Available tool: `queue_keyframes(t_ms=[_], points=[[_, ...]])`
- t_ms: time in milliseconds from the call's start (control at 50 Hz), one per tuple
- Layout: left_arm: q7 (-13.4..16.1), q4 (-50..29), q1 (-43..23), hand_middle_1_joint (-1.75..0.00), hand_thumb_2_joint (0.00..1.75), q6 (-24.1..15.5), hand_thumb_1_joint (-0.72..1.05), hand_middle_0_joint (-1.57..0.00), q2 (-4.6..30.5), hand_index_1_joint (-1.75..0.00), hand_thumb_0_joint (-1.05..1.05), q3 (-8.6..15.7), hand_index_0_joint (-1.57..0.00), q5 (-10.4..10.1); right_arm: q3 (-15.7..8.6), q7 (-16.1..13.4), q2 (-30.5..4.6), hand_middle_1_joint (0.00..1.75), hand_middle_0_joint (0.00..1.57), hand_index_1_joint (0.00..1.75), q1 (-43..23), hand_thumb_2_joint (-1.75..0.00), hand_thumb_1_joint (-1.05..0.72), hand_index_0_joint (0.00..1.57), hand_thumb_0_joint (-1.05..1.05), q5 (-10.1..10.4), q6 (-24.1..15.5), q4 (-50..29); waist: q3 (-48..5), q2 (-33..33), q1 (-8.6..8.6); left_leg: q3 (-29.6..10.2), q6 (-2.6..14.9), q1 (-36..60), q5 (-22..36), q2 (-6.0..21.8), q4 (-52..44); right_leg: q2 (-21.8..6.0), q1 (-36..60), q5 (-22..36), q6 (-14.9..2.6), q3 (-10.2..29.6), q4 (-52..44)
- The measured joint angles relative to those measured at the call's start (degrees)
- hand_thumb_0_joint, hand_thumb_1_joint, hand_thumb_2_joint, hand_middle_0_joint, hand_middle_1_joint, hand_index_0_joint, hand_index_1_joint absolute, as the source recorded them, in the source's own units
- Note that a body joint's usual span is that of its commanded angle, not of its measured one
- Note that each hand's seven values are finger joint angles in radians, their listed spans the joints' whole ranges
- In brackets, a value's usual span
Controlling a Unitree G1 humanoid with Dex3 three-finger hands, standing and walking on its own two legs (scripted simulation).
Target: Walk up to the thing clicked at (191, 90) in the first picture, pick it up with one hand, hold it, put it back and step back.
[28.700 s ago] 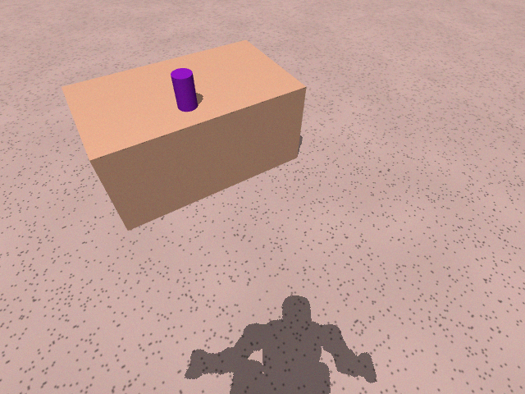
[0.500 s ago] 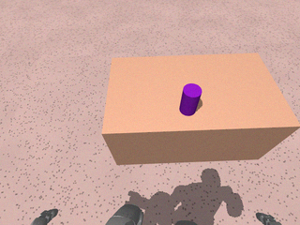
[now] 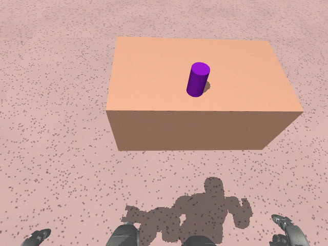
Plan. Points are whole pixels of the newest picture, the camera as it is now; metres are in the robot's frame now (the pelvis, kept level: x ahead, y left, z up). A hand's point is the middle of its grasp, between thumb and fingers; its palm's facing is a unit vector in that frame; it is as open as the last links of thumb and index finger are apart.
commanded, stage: step back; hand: right
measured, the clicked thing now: (197, 80) +0.81 -0.14 -0.23
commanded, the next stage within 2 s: stand in 1.84 s
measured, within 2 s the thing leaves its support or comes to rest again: neither
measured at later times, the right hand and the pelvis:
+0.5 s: hand out of the picture -0.04 -0.29 -0.14, palm faces -0.14 +0.90 -0.41, open 7.3 cm; pelvis -0.16 -0.03 +0.00, yaw +4 degrees
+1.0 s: hand out of the picture -0.20 -0.34 -0.16, palm faces -0.18 +0.91 -0.38, open 7.3 cm; pelvis -0.29 -0.07 +0.00, yaw +8 degrees
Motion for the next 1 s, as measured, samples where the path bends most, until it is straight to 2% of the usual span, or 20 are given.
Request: queue_keyframes(t_ms=[40, 60, 80, 120, 160, 220, 300, 360, 420, 500, 560, 640, 680, 740, 780, 820, 880, 960, 980, 1000], points=[[-0.1, 1.0, 0.4, -0.3, 0.9, -0.7, 0.91, -0.2, -0.1, -0.3, 0.01, -0.1, -0.21, 0.1, 0.0, 0.2, -0.9, 0.3, 0.2, 0.31, -0.9, -0.9, -0.9, 0.21, 0.01, 0.3, 0.6, -0.4, -0.2, 1.0, 0.34, -0.2, -1.01, -2.5, 0.0, 1.0, 2.6, -0.6, 3.9, 3.3, -0.27, -1.8, -9.9], [0.0, 1.7, 0.2, -0.3, 0.9, -0.9, 0.91, -0.2, -1.0, -0.3, 0.01, -0.1, -0.21, 0.4, -0.3, 0.2, -1.6, 0.3, 0.2, 0.31, -1.5, -0.9, -0.9, 0.21, 0.01, 0.6, 1.0, -0.1, 0.3, 3.1, -0.07, -1.6, -0.65, -3.5, 0.0, 2.0, 3.8, 0.6, 4.1, 3.6, -0.26, -3.0, -10.5], [-0.3, 1.9, 0.3, -0.3, 0.9, -0.9, 0.91, -0.2, -1.6, -0.3, 0.01, -0.3, -0.21, 0.6, -0.6, 0.0, -1.9, 0.3, 0.2, 0.31, -1.6, -0.9, -0.9, 0.21, 0.01, 0.9, 1.4, 0.4, 0.2, 4.0, -0.46, -3.8, -0.13, -4.6, -4.0, 0.9, 5.8, 0.9, 3.5, 3.9, -0.44, -3.9, -9.8], [-0.6, 1.7, 1.3, -0.3, 0.9, -0.9, 0.91, -0.2, -2.0, -0.3, 0.01, -0.9, -0.21, 0.8, -0.8, -0.4, -1.5, 0.3, 0.2, 0.3, -1.1, -0.9, -0.91, 0.21, 0.01, 1.3, 2.2, 1.6, -0.7, 2.6, 0.61, -6.0, 0.19, -6.8, -12.6, -3.8, 15.0, -0.7, 1.6, 4.6, -1.0, -3.0, -8.4], [-0.3, 1.6, 1.9, -0.3, 0.9, -0.9, 0.91, -0.21, -2.6, -0.3, 0.01, -1.4, -0.21, 0.9, -0.7, -0.5, -1.7, 0.3, 0.2, 0.3, -0.1, -0.9, -0.91, 0.21, 0.01, 1.9, 2.1, 2.2, -1.4, 1.9, 1.04, -7.1, 0.47, -7.7, -14.4, -7.5, 23.3, -2.1, 0.8, 6.2, -1.16, -2.5, -9.3], [0.3, 1.0, 1.7, -0.3, 0.9, -0.9, 0.9, -0.21, -2.9, -0.3, 0.01, -1.6, -0.21, 1.2, -0.3, -0.6, -1.9, 0.3, 0.2, 0.3, 1.7, -0.9, -0.91, 0.21, 0.01, 2.1, 1.4, 2.7, -1.9, 1.6, 0.75, -6.2, 0.18, -5.6, -14.9, -9.0, 25.4, -3.2, -0.7, 8.0, -1.11, -3.0, -10.0], [1.0, -1.3, -0.2, -0.3, 0.9, -1.0, 0.9, -0.21, -2.0, -0.3, 0.01, -1.6, -0.21, 1.0, 0.0, -0.4, -1.3, 0.3, 0.2, 0.3, 3.2, -0.9, -0.91, 0.21, 0.01, 1.5, 1.1, 3.5, -1.0, 1.3, 0.1, -3.2, 0.19, 1.9, -14.5, -7.0, 11.9, -4.0, -3.4, 9.2, -0.63, -5.0, -8.5], [1.1, -2.3, -2.7, -0.3, 0.9, -0.4, 0.9, -0.21, -0.5, -0.3, 0.01, -1.5, -0.21, 0.3, -0.1, -0.2, 0.4, 0.3, 0.2, 0.3, 3.3, -0.9, -0.91, 0.21, 0.01, 0.7, 0.6, 4.6, 0.8, -1.5, 0.13, -0.5, 1.16, 6.4, -6.0, -7.5, 0.7, -5.9, -6.2, 8.7, -0.57, -4.9, -4.0], [1.5, -1.5, -3.9, -0.3, 0.9, 0.6, 0.9, -0.21, -0.5, -0.3, 0.01, -1.4, -0.21, -0.3, 0.6, 0.8, 1.3, 0.3, 0.2, 0.3, 2.9, -0.9, -0.91, 0.21, 0.01, 0.3, 0.8, 4.8, 1.4, -1.2, -0.17, -1.2, 1.7, 4.7, -4.9, -6.2, 1.7, -1.2, -9.3, -2.6, -1.52, -1.4, 6.9], [1.1, -0.4, -3.3, -0.3, 0.9, 0.6, 0.91, -0.21, -0.2, -0.3, 0.01, -1.2, -0.21, -0.8, 1.1, 0.6, 2.0, 0.3, 0.2, 0.31, 2.2, -0.9, -0.9, 0.21, 0.01, 0.0, 0.8, 4.3, -0.1, -0.8, -0.31, -1.6, 1.23, 3.4, -1.1, -3.9, -1.5, 3.5, -10.3, -3.3, -1.78, 1.4, 19.3], [0.8, 0.0, -1.9, -0.3, 0.9, 0.0, 0.91, -0.21, -0.5, -0.3, 0.01, -1.1, -0.21, -0.5, 0.7, 0.5, 1.3, 0.3, 0.2, 0.31, 0.8, -0.9, -0.9, 0.21, 0.01, -0.2, 1.1, 3.3, -0.7, 0.1, -0.03, -1.3, 1.05, 1.7, 1.1, -2.2, -2.5, 2.7, -6.2, -3.3, -0.74, 0.4, 14.5], [0.4, 1.5, -0.3, -0.3, 0.9, -0.9, 0.91, -0.21, -0.7, -0.3, 0.01, -1.4, -0.21, -0.2, 0.3, 0.6, -0.1, 0.3, 0.2, 0.31, -1.4, -0.9, -0.9, 0.21, 0.01, 0.1, 1.5, 1.5, -1.1, 1.2, 0.48, -0.5, -0.32, -1.9, 2.9, -0.6, -0.8, -0.2, 2.5, 0.8, -0.72, -2.5, -4.8], [0.6, 3.1, -0.1, -0.3, 0.9, -1.6, 0.91, -0.21, -1.9, -0.3, 0.01, -1.4, -0.21, 0.4, 0.0, 0.7, -1.5, 0.3, 0.2, 0.31, -2.6, -0.9, -0.9, 0.21, 0.01, 0.5, 2.1, 1.7, -0.6, 4.2, 0.29, -2.4, -0.23, -4.1, 2.2, 0.9, 2.0, 1.2, 4.6, 3.7, -1.25, -4.3, -10.2], [0.2, 3.8, 1.7, -0.3, 0.9, -1.7, 0.91, -0.21, -2.5, -0.3, 0.01, -1.9, -0.21, 1.0, -0.6, 0.0, -1.2, 0.3, 0.2, 0.3, -1.7, -0.9, -0.91, 0.21, 0.01, 1.0, 3.3, 3.2, -2.1, 3.3, 1.24, -7.2, 0.02, -7.6, -11.5, -5.1, 14.5, 0.0, 2.2, 4.4, -2.42, -3.8, -8.3], [0.5, 4.3, 2.6, -0.3, 0.9, -1.7, 0.9, -0.21, -2.8, -0.3, 0.01, -2.0, -0.21, 1.2, -0.6, 0.1, -1.4, 0.3, 0.2, 0.3, -0.3, -0.9, -0.91, 0.21, 0.01, 1.4, 3.2, 3.8, -2.8, 2.5, 1.36, -8.6, -0.02, -8.5, -12.4, -8.4, 23.1, -1.4, 1.7, 5.9, -2.44, -3.5, -9.3], [0.7, 4.6, 2.7, -0.3, 0.9, -2.0, 0.9, -0.21, -2.9, -0.3, 0.01, -1.8, -0.21, 1.4, -0.6, 0.3, -1.8, 0.3, 0.2, 0.3, 1.3, -0.9, -0.91, 0.21, 0.01, 1.4, 2.6, 4.4, -3.2, 2.5, 1.02, -8.3, -0.48, -7.7, -11.9, -9.3, 26.8, -2.4, 1.1, 7.1, -2.42, -4.0, -10.1], [0.6, 4.1, 2.5, -0.3, 0.9, -3.0, 0.9, -0.21, -2.7, -0.3, 0.01, -1.5, -0.21, 1.6, -0.6, 0.5, -2.2, 0.3, 0.2, 0.3, 3.9, -0.9, -0.91, 0.21, 0.01, 0.9, 2.3, 6.1, -3.7, 2.9, 0.82, -6.9, -1.06, -3.2, -12.3, -7.9, 22.8, -3.0, 0.2, 8.0, -2.4, -5.5, -10.3], [0.3, 3.6, 1.9, -0.3, 0.9, -3.8, 0.9, -0.21, -1.5, -0.3, 0.01, -1.1, -0.21, 1.5, -0.7, 1.3, -1.7, 0.3, 0.2, 0.3, 6.3, -0.9, -0.91, 0.21, 0.01, 0.1, 2.1, 9.4, -4.5, 2.9, 0.77, -4.0, -0.55, 4.8, -16.1, -5.2, 8.1, -4.1, -1.0, 7.8, -2.32, -8.0, -8.9], [0.2, 3.8, 1.8, -0.3, 0.9, -3.7, 0.9, -0.21, -1.2, -0.3, 0.01, -1.1, -0.21, 1.4, -0.8, 1.5, -1.4, 0.3, 0.2, 0.3, 6.7, -0.9, -0.91, 0.21, 0.01, 0.2, 1.8, 10.0, -4.7, 2.7, 0.63, -3.0, 0.05, 7.2, -14.9, -4.7, 2.9, -4.4, -1.3, 7.6, -2.01, -8.5, -8.3], [0.2, 4.1, 1.6, -0.3, 0.9, -3.5, 0.9, -0.21, -0.6, -0.3, 0.01, -1.1, -0.21, 1.3, -0.9, 1.6, -0.8, 0.3, 0.2, 0.3, 6.6, -0.9, -0.91, 0.21, 0.01, 0.2, 1.4, 10.9, -4.4, 1.6, 0.6, -2.4, 0.2, 8.8, -9.6, -5.2, -0.7, -5.3, -1.5, 7.4, -1.65, -8.3, -7.5]])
